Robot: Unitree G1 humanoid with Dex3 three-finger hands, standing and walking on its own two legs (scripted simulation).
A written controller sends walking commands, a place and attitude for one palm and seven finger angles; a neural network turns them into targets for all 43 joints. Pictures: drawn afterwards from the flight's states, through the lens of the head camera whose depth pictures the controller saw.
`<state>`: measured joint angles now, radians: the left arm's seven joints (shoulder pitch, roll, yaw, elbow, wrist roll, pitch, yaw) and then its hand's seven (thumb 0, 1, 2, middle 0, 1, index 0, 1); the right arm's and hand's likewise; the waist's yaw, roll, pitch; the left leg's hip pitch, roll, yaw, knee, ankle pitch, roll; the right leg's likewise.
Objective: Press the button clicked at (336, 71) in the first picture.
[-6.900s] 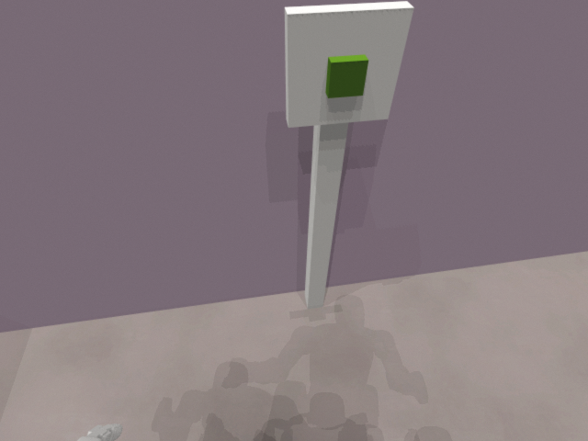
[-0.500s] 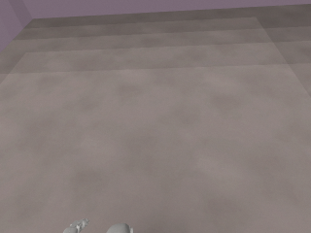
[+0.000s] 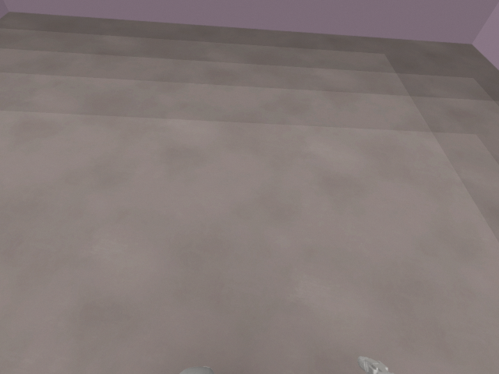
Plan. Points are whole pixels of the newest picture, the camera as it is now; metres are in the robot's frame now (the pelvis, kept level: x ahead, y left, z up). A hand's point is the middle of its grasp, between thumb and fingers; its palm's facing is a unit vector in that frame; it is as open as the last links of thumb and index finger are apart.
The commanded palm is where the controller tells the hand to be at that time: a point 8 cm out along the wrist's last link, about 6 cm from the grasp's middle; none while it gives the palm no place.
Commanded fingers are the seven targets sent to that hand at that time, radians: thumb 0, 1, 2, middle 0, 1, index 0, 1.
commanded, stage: turn to face it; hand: left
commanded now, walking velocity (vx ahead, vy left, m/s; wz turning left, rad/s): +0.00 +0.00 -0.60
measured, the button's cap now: out of the picture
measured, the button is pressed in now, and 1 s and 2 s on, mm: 0 0 0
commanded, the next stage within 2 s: none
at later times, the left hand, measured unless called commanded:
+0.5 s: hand (155, 344) +0.18 +0.19 -0.15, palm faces -0.28 -0.93 -0.22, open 7.3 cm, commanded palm none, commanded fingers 0.00 0.90 0.90 -0.20 -0.30 -0.20 -0.30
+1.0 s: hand (203, 371) +0.15 +0.09 -0.15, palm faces -0.51 -0.83 -0.24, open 7.3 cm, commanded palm none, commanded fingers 0.00 0.90 0.90 -0.20 -0.30 -0.20 -0.30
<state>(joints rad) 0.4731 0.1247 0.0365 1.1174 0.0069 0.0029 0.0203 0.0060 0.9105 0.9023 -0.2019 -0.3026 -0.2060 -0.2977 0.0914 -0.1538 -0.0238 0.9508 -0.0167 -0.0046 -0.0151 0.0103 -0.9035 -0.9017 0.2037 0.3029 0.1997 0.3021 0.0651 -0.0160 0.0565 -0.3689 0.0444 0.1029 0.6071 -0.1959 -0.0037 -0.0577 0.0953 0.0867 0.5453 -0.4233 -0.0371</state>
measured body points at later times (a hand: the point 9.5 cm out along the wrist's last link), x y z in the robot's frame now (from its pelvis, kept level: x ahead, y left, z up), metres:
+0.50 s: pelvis +0.01 +0.02 +0.01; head +0.04 +0.03 +0.46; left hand +0.19 +0.24 -0.13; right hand -0.05 -0.22 -0.13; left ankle +0.06 +0.08 -0.73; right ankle -0.05 -0.12 -0.66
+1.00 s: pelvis -0.02 -0.03 +0.01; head +0.01 -0.06 +0.46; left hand +0.17 +0.14 -0.13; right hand -0.09 -0.29 -0.13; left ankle +0.07 +0.10 -0.67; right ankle -0.06 -0.10 -0.72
